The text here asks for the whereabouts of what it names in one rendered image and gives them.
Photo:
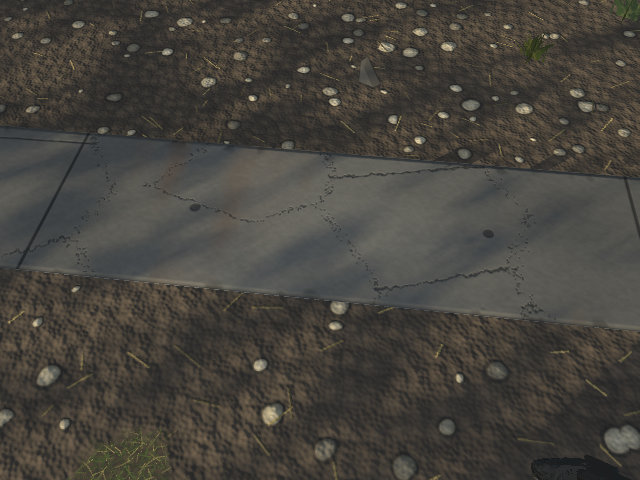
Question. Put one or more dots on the right robot hand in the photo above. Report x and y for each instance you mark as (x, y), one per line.
(565, 468)

